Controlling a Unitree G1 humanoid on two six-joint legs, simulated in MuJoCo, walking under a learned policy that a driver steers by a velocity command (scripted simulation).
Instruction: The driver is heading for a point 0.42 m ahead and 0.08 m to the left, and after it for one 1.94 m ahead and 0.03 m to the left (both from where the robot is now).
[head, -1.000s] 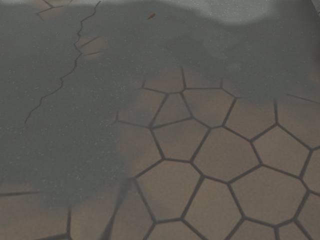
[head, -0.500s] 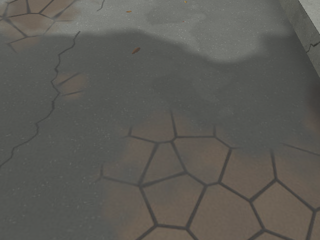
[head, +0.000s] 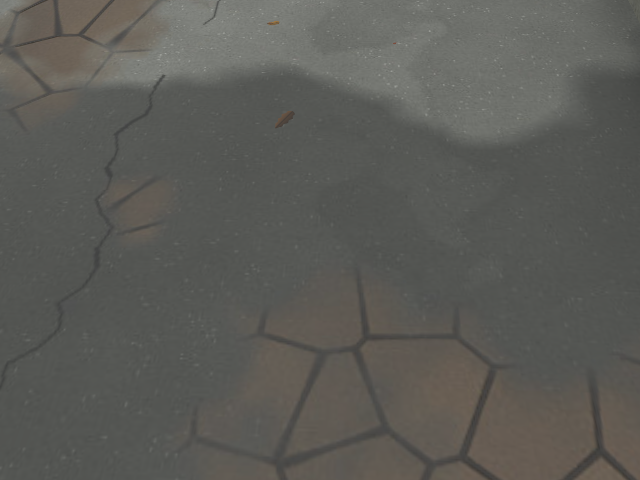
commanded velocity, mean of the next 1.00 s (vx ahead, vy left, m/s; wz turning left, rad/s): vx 0.06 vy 0.00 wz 0.00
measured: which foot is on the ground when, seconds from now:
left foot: up 0.00-0.24, down 0.26-1.00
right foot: down 0.00-1.00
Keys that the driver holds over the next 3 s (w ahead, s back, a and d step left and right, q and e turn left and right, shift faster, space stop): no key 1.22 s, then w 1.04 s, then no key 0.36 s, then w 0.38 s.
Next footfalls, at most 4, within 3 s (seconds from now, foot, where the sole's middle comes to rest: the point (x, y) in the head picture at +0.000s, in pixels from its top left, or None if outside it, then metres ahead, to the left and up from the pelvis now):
0.26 left None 0.20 0.14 -0.78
2.04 right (374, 397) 0.62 -0.06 -0.78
2.54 left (280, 299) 0.87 0.16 -0.78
2.96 right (377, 316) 0.82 -0.08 -0.78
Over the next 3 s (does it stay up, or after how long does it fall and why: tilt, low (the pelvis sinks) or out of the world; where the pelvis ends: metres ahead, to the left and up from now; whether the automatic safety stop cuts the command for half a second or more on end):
stays up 0.79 0.03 0.00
